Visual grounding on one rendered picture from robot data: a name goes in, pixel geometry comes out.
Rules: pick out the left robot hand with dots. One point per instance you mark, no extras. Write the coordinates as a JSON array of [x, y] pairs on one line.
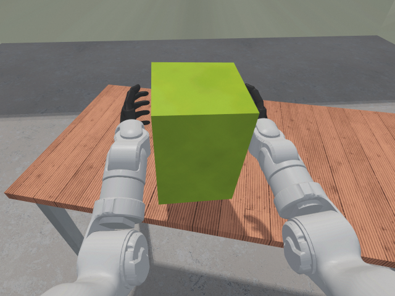
[[129, 107]]

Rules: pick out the robot right upper arm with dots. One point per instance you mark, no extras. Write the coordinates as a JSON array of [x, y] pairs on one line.
[[324, 247]]

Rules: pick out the table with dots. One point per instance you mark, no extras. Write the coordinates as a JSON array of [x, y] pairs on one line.
[[349, 152]]

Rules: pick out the left robot forearm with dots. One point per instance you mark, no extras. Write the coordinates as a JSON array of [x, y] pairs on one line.
[[120, 205]]

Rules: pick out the carton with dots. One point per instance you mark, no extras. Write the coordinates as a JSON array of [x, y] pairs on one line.
[[203, 118]]

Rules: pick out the right robot forearm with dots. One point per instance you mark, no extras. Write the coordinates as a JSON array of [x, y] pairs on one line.
[[295, 192]]

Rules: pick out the right robot hand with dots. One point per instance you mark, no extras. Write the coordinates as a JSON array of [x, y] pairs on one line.
[[257, 100]]

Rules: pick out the robot left upper arm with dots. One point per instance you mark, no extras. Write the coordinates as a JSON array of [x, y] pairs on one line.
[[110, 263]]

